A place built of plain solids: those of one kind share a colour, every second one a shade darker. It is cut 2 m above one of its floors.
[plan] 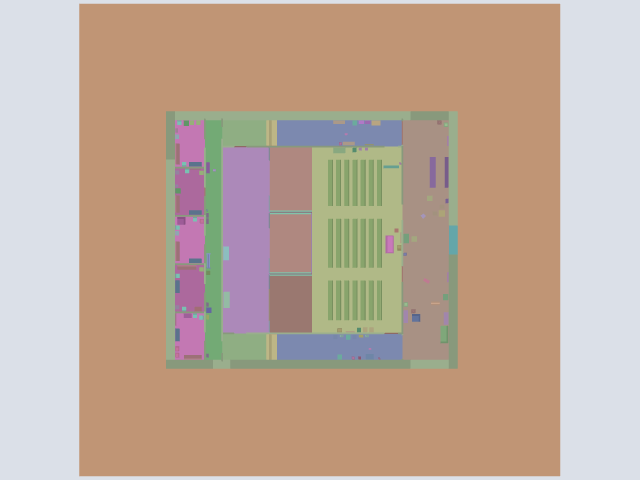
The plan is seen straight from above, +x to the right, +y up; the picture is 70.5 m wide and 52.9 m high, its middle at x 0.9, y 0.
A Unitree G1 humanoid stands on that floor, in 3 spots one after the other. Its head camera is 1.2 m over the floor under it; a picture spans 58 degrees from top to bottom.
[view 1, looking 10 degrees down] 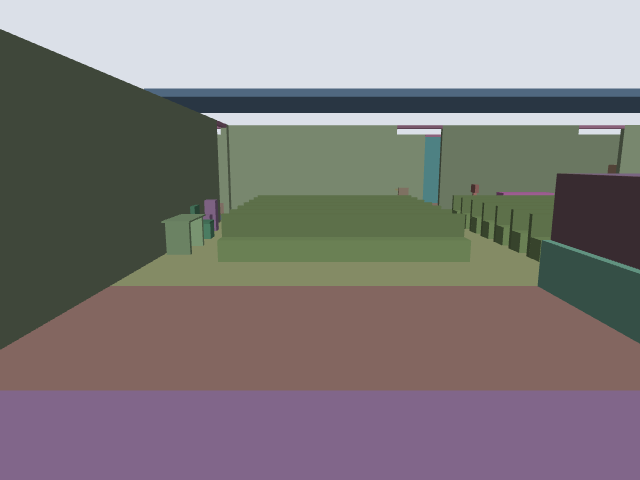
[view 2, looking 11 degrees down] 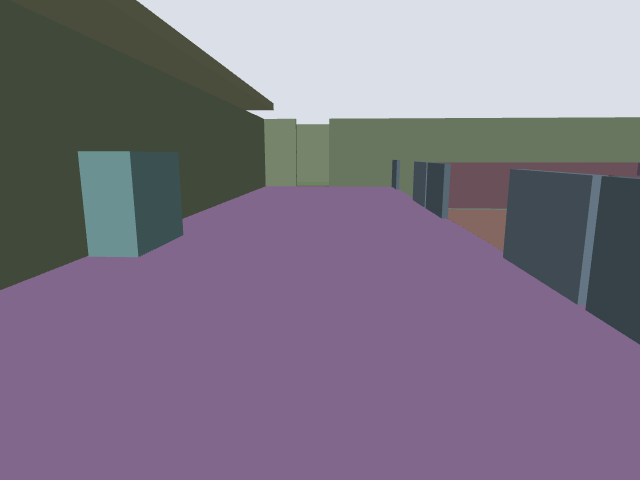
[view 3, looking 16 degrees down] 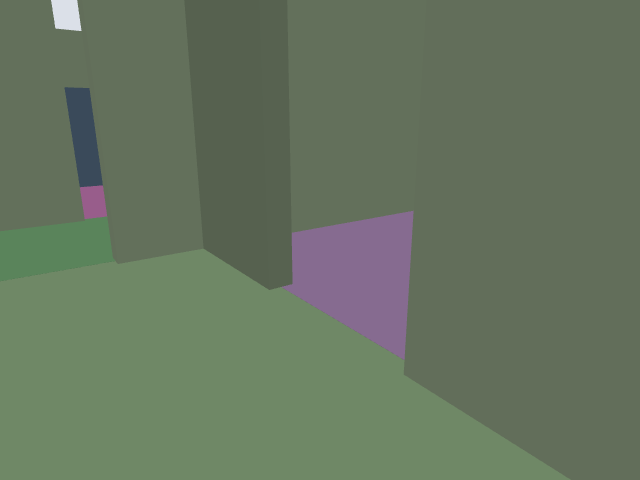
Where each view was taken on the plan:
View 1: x -6.78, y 6.79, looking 0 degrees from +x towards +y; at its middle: seats_parterre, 8.75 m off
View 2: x -6.68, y -7.18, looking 93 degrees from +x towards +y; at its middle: floor_stage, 6.29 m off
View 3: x -5.99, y -11.80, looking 144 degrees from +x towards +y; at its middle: floor_stage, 4.35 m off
